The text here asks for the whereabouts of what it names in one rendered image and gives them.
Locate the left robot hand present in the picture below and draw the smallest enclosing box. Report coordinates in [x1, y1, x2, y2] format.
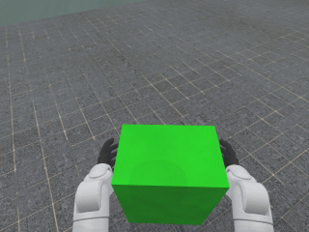
[97, 137, 119, 173]

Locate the left robot forearm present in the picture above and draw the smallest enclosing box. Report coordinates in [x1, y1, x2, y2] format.
[72, 163, 114, 232]

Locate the carton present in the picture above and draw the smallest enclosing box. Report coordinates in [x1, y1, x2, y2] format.
[111, 124, 230, 225]

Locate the right robot hand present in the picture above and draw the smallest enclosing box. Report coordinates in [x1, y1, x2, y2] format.
[219, 139, 239, 169]

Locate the right robot forearm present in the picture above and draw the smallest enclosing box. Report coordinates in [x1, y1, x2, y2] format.
[225, 164, 274, 232]

